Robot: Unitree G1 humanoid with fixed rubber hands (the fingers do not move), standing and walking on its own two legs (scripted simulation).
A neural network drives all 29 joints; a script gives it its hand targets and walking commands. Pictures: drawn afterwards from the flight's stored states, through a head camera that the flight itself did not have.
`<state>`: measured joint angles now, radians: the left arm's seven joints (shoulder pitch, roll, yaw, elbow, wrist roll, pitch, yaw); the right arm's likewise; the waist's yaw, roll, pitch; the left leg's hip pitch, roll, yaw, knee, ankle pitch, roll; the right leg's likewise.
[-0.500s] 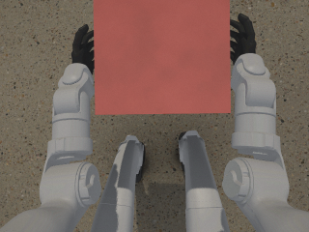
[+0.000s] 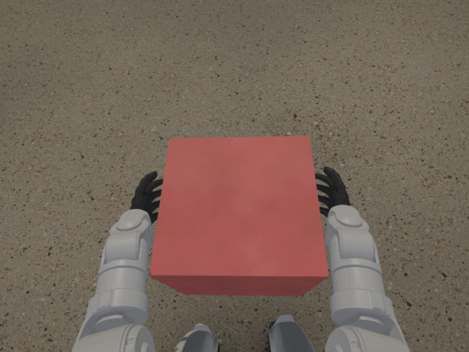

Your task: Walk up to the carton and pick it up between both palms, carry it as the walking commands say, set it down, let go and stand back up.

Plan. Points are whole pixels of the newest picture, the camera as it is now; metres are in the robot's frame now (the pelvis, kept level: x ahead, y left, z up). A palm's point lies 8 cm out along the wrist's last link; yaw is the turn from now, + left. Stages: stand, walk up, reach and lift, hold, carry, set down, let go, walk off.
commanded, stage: reach and lift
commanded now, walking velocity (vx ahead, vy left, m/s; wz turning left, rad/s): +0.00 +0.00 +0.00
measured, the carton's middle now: (240, 223) +0.36 +0.00 -0.10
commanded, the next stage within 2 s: hold in 1.98 s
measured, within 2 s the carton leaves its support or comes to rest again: neither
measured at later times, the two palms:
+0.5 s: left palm (129, 214) +0.33 +0.17 +0.04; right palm (354, 210) +0.33 -0.17 +0.04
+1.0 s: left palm (112, 212) +0.31 +0.17 +0.09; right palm (371, 206) +0.32 -0.17 +0.09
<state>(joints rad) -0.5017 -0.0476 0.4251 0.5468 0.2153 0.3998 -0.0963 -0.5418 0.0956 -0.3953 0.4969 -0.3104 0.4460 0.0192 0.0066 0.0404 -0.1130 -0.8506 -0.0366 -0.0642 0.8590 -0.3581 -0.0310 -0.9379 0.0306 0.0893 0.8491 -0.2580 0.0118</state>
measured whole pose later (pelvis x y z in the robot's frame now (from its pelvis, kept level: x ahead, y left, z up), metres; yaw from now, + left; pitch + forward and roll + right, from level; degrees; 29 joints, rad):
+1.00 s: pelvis +0.02 +0.00 +0.06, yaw +0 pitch -5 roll +0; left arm -0.26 -0.07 0.26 0.29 0.20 0.67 -0.07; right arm -0.31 0.09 -0.28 0.28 -0.24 0.69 0.03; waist -0.01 0.03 0.02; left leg -0.09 -0.01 -0.08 0.40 -0.22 -0.02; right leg -0.17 0.02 0.08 0.39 -0.14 0.01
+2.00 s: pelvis +0.03 +0.01 +0.06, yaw +0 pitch -6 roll +0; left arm -0.12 -0.09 0.21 0.10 0.18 0.73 -0.07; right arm -0.15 0.10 -0.22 0.07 -0.22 0.75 0.04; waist 0.00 0.04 0.05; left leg -0.02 -0.01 -0.09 0.34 -0.21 -0.01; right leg -0.10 0.01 0.08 0.33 -0.12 0.01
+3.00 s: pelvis +0.08 +0.02 +0.05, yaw -3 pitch +1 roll +0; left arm -0.07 -0.02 0.17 -0.14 0.08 1.01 -0.02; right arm -0.13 0.12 -0.16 -0.10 -0.15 0.97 -0.03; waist 0.02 0.01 -0.22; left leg -0.15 0.05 0.08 0.50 -0.37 0.00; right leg -0.39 -0.03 -0.08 0.73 -0.40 -0.01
